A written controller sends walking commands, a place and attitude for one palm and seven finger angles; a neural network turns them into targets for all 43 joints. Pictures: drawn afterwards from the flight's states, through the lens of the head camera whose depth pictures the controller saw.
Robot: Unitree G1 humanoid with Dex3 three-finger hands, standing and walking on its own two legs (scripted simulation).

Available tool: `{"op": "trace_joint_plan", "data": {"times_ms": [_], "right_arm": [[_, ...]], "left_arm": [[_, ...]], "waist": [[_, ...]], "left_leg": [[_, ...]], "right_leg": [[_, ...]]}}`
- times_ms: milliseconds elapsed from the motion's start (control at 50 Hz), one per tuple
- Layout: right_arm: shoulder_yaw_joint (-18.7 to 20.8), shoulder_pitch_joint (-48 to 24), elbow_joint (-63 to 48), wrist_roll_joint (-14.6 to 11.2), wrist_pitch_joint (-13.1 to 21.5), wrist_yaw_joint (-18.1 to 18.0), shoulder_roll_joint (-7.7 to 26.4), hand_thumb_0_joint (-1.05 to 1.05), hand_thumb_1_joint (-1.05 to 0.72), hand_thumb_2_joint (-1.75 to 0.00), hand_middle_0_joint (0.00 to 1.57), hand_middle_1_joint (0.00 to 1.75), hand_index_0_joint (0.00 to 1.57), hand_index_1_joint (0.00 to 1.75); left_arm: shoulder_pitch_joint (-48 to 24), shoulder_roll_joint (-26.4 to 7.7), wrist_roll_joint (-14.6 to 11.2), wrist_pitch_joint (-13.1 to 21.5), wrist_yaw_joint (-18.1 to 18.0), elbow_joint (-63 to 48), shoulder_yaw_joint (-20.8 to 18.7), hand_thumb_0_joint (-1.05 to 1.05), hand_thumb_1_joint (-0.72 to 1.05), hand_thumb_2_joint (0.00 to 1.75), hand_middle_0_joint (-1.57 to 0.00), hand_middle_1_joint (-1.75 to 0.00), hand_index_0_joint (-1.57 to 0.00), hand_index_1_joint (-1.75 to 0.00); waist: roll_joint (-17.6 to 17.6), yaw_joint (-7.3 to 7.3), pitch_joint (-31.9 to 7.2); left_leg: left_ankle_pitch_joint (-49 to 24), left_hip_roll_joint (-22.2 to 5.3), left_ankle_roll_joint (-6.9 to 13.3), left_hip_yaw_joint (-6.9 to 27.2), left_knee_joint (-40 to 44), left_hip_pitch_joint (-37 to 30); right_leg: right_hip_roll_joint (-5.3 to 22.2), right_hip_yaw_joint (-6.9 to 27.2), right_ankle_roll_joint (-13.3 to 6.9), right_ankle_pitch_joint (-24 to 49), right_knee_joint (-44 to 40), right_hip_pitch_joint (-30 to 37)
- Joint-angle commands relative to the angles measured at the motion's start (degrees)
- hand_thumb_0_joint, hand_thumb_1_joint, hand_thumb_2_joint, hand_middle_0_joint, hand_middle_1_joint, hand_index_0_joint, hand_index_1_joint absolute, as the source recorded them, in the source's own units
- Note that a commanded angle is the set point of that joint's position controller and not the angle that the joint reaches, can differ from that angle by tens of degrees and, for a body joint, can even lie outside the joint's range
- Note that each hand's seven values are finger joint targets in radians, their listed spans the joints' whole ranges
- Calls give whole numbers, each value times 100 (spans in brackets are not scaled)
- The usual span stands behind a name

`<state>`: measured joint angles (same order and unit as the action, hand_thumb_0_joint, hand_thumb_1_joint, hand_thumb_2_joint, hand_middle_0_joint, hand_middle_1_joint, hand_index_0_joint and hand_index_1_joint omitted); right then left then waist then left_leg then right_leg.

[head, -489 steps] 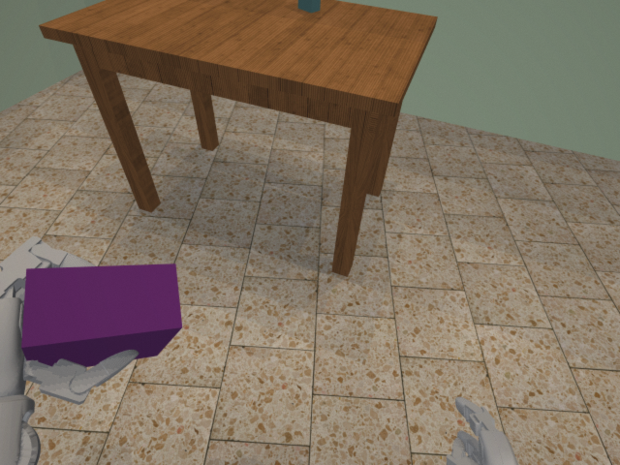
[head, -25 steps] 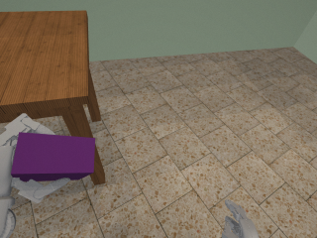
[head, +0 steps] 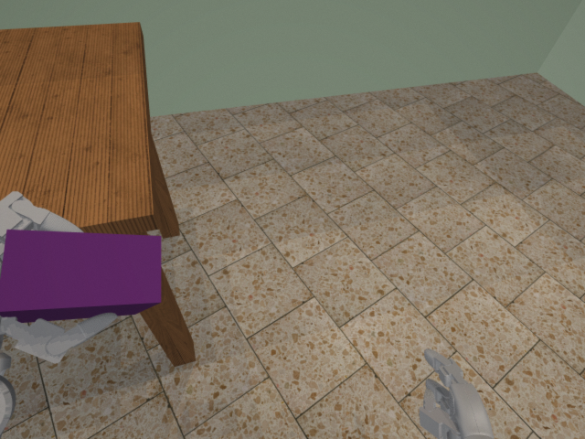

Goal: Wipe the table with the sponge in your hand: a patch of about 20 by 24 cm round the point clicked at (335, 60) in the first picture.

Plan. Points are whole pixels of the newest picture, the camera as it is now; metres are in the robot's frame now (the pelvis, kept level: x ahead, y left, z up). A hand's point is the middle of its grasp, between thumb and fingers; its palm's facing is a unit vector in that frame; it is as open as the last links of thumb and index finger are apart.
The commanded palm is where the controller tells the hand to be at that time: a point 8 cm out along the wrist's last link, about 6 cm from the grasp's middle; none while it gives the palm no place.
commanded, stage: shuffle to correct the standing spot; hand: left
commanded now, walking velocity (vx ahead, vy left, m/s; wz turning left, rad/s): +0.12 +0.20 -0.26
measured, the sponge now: (105, 280) +0.24 +0.21 +0.15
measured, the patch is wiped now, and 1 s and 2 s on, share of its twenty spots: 0.00 0.00 0.00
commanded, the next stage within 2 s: come to a stop and stand still in 1.22 s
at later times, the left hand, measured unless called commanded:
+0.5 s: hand (80, 195) +0.32 +0.26 +0.19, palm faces +0.20 -0.81 -0.54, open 10.6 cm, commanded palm +0.25 +0.32 +0.19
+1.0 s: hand out of the picture +0.35 +0.41 +0.18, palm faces +0.34 -0.84 -0.43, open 10.6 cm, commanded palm +0.29 +0.44 +0.19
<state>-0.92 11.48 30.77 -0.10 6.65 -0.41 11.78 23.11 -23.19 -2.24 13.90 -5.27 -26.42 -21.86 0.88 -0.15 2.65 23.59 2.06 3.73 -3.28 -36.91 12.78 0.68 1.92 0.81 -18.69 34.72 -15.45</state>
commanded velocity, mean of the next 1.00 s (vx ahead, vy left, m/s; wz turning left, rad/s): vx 0.07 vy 0.20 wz -0.05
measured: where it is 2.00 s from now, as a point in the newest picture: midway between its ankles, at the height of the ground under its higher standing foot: outside the picture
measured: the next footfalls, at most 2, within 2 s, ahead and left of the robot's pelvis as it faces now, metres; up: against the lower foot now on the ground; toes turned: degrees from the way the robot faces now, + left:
right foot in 0.44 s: +0.15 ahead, -0.01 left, +0.00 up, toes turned -16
left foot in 0.86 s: +0.18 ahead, +0.29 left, +0.00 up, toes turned -1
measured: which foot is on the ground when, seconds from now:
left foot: down 0.00-0.46, up 0.48-0.84, down 0.86-1.00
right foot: down 0.00-0.14, up 0.16-0.42, down 0.44-0.86, up 0.88-1.00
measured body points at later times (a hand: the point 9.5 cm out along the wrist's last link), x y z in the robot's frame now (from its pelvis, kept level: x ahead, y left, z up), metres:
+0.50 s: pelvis +0.06 +0.06 -0.01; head +0.09 +0.05 +0.44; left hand +0.30 +0.30 +0.22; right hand +0.19 -0.18 -0.11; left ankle +0.02 +0.12 -0.68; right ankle +0.11 +0.00 -0.73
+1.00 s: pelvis +0.09 +0.18 +0.00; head +0.11 +0.19 +0.45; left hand +0.32 +0.45 +0.20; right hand +0.24 -0.05 -0.07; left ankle +0.14 +0.29 -0.73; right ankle +0.08 +0.07 -0.70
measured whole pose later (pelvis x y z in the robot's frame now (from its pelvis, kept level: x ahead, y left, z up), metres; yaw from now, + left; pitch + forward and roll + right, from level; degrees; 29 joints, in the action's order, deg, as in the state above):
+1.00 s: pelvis +0.09 +0.18 +0.00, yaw -7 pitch +0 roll +1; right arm -0.6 12.3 32.0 -0.6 7.2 -1.0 8.2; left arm 22.9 -23.9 -1.2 11.9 -7.8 -26.4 -24.3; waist 2.8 0.1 2.1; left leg 15.6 -1.6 1.0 -6.2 -34.6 18.5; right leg 4.1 -5.3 1.2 -26.3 50.1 -22.8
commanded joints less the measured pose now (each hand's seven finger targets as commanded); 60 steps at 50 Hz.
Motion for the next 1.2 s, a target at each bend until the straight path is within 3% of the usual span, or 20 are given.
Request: {"op": "trace_joint_plan", "data": {"times_ms": [0,60,100,120,140,240,380,400,420,440,460,580,760,800,860,900,1040,1100,1140,1180], "right_arm": [[369,-426,-835,-35,200,68,784,0,-90,-90,20,30,20,30],[334,-371,-664,-8,88,183,740,0,-90,-90,20,30,20,30],[348,-282,-560,-9,-17,64,746,0,-90,-90,20,30,20,30],[388,-367,-648,-49,52,50,784,0,-90,-90,20,30,20,30],[433,-307,-749,-33,146,52,694,0,-90,-90,20,30,20,30],[436,-161,-592,-17,247,69,681,0,-90,-90,20,30,20,30],[295,-328,-802,12,4,38,663,0,-90,-90,20,30,20,30],[312,-444,-844,-10,-61,24,701,0,-90,-90,20,30,20,30],[356,-387,-849,-51,-87,16,659,0,-90,-90,20,30,20,30],[403,-403,-886,17,-64,41,788,0,-90,-90,20,30,20,30],[368,-307,-783,102,-119,63,809,0,-90,-90,20,30,20,30],[263,-394,-434,40,-154,110,674,0,-90,-90,20,30,20,30],[290,-304,-449,66,275,-282,439,0,-90,-90,20,30,20,30],[389,-176,-495,-38,223,-298,592,0,-90,-90,20,30,20,30],[491,-148,-711,-127,225,-206,858,0,-90,-90,20,30,20,30],[457,-219,-655,-7,283,-188,710,0,-90,-90,20,30,20,30],[206,-378,-628,-16,453,-7,711,0,-90,-90,20,30,20,30],[226,-411,-624,5,250,31,652,0,-90,-90,20,30,20,30],[326,-342,-440,-18,150,0,716,0,-90,-90,20,30,20,30],[199,-358,-383,35,1,-26,528,0,-90,-90,20,30,20,30]], "left_arm": [[-14,-1044,-164,524,-169,-1625,-854,0,10,130,-120,-160,-120,-160],[-112,-917,-79,634,-268,-1591,-924,0,10,130,-120,-160,-120,-160],[-477,-944,-104,587,-189,-1874,-934,0,10,130,-120,-160,-120,-160],[-689,-886,-64,627,-184,-2149,-777,0,10,130,-120,-160,-120,-160],[-813,-965,58,662,-204,-2218,-762,0,10,130,-120,-160,-120,-160],[-910,-619,100,412,-186,-1727,-335,0,10,130,-120,-160,-120,-160],[647,-1026,-95,224,-195,-1445,-963,0,10,130,-120,-160,-120,-160],[830,-1178,-114,225,-211,-1365,-1148,0,10,130,-120,-160,-120,-160],[778,-1282,-127,260,-229,-1350,-1233,0,10,130,-120,-160,-120,-160],[720,-1375,-199,339,-251,-1132,-1464,0,10,130,-120,-160,-120,-160],[544,-1311,-191,377,-304,-1084,-1577,0,10,130,-120,-160,-120,-160],[-159,-981,-43,412,-232,-1557,-801,0,10,130,-120,-160,-120,-160],[-310,-1150,45,193,-460,-1429,-952,0,10,130,-120,-160,-120,-160],[-271,-1058,-13,161,-410,-1183,-928,0,10,130,-120,-160,-120,-160],[-311,-895,19,258,-316,-1141,-819,0,10,130,-120,-160,-120,-160],[-80,-1025,56,290,-233,-1249,-864,0,10,130,-120,-160,-120,-160],[-344,-933,69,195,-393,-2197,-543,0,10,130,-120,-160,-120,-160],[-419,-1345,-20,202,-529,-1568,-1021,0,10,130,-120,-160,-120,-160],[-205,-1053,-43,124,-536,-1225,-928,0,10,130,-120,-160,-120,-160],[58,-1049,20,163,-522,-987,-1054,0,10,130,-120,-160,-120,-160]], "waist": [[499,271,-1435],[438,181,-817],[-1074,-199,-740],[-2355,-146,-918],[-2211,-72,-1103],[-669,-130,-638],[-667,162,-1238],[-385,282,-1497],[622,317,-1875],[1030,190,-1808],[543,153,-1451],[148,2,-519],[988,166,-766],[422,36,-665],[-1174,93,-711],[-1925,125,-714],[-1140,172,-1151],[1105,162,-1099],[1068,111,-934],[903,83,-869]], "left_leg": [[-2436,-40,-675,27,-1456,1741],[807,-810,-222,1410,-633,2081],[-1044,-466,-284,773,1396,-474],[-2564,-1292,-111,1882,1728,-1515],[-3336,-1638,328,2095,1555,-1636],[-4426,-1377,211,1308,1372,-1620],[-4459,-942,-322,367,207,21],[-3904,-857,-458,321,-755,878],[-2104,-416,-481,188,-2575,2226],[518,-47,-398,468,-4204,3231],[381,-468,-431,1318,-4627,3206],[-1120,-882,-586,686,-3718,2269],[-902,-183,-471,-707,411,160],[-771,-334,-413,-308,1008,-19],[-3083,-1632,193,1359,1654,50],[-3554,-1654,378,1090,1606,-70],[-2289,-1248,34,617,799,624],[399,-271,-554,220,-1800,2231],[359,-757,-586,1067,-2541,2502],[133,-837,-546,827,-1889,2009]], "right_leg": [[1199,1613,-1363,4258,3,2446],[1882,2378,-1226,3491,131,1525],[419,547,-414,1720,1270,-605],[-251,-433,-73,-669,2383,-1905],[-282,-334,-129,-1511,3203,-2150],[15,-533,-184,-614,3205,-2558],[-84,-1313,-329,1162,-343,786],[202,-1040,-496,1858,-697,1988],[1396,423,-1099,2803,-557,3230],[2732,2561,-1702,3577,-903,3049],[3144,2794,-1740,2751,-1279,2132],[1840,579,-924,588,-1862,-595],[1460,48,-520,-176,-1218,-113],[1292,-23,-315,-82,-491,-188],[122,-787,82,-761,1678,-798],[278,-694,20,-1333,2290,-1194],[288,-775,-70,758,-713,849],[2720,2336,-1254,3202,-1310,1467],[2800,1954,-1401,3130,-1104,1326],[2282,880,-1015,3118,-852,873]]}}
